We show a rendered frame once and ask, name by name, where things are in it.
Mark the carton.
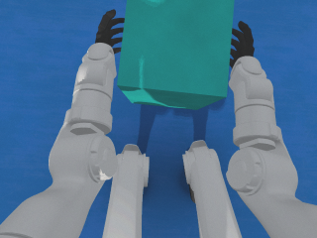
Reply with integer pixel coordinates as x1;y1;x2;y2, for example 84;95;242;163
117;0;235;110

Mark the right robot hand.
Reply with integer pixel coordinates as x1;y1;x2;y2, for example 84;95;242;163
229;21;255;68

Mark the left robot shin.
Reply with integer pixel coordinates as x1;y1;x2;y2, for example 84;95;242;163
117;144;142;165

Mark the robot left upper arm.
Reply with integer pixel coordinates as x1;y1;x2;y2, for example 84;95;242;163
0;133;119;238

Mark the left robot hand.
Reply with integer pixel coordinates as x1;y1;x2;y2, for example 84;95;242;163
95;9;125;54

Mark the right robot forearm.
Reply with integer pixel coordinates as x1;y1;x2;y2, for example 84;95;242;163
228;56;292;161

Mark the robot right upper arm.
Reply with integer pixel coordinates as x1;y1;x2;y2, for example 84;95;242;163
226;147;317;238

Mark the left robot forearm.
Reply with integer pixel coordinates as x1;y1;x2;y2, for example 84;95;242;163
49;43;117;169

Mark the robot right foot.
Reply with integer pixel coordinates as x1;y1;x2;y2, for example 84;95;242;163
184;170;196;203

